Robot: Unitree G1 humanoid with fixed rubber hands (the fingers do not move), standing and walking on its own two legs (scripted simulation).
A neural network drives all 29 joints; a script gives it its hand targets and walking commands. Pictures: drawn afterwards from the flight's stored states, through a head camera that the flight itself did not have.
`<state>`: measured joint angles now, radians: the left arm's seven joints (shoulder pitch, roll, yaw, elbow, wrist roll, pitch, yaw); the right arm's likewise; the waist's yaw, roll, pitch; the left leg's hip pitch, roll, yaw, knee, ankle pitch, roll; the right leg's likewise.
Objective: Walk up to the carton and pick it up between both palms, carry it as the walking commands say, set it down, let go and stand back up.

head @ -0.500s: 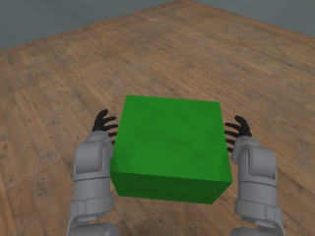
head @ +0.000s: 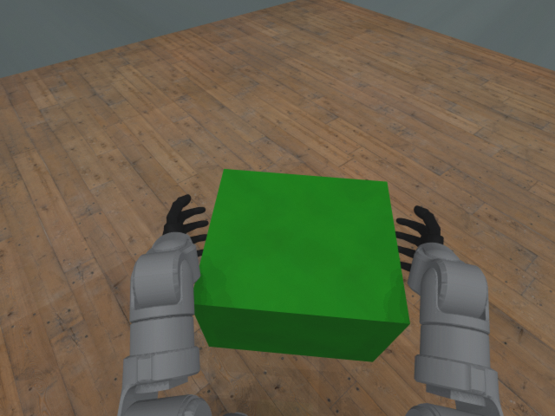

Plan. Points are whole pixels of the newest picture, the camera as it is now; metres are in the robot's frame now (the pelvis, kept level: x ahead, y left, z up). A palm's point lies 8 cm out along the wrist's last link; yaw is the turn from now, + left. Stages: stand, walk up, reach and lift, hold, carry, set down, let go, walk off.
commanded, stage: hold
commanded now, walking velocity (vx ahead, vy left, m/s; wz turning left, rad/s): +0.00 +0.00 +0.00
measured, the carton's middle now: (297, 264) +0.35 +0.00 +0.00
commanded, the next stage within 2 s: set down in 0.16 s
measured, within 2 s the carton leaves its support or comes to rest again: neither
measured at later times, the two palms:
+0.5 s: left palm (187, 251) +0.35 +0.18 +0.03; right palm (411, 289) +0.30 -0.17 +0.02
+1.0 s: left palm (203, 258) +0.38 +0.17 -0.04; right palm (398, 301) +0.32 -0.17 -0.06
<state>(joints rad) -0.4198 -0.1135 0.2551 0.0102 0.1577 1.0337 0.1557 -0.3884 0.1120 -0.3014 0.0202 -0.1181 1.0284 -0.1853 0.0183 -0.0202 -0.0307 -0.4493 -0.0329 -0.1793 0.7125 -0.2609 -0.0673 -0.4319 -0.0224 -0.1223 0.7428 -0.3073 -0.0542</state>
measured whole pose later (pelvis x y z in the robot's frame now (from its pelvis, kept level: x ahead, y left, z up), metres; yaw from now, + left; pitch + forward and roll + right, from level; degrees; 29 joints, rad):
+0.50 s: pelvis +0.02 +0.01 +0.01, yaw +0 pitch -1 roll +0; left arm -0.41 0.02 0.25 0.60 0.17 0.52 0.02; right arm -0.28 0.15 -0.32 0.42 -0.24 0.60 -0.10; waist -0.04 -0.02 -0.02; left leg -0.34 -0.04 -0.18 0.62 -0.25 -0.05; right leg -0.32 -0.02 -0.11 0.63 -0.29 -0.03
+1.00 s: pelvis +0.04 +0.02 +0.01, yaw -2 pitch +17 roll -2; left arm -0.41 -0.01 0.25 0.62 0.17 0.28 0.01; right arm -0.28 0.12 -0.33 0.47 -0.23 0.34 -0.10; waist -0.04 0.06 -0.07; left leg -0.72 -0.02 -0.18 0.68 -0.26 -0.04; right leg -0.66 0.01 -0.10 0.62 -0.25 -0.03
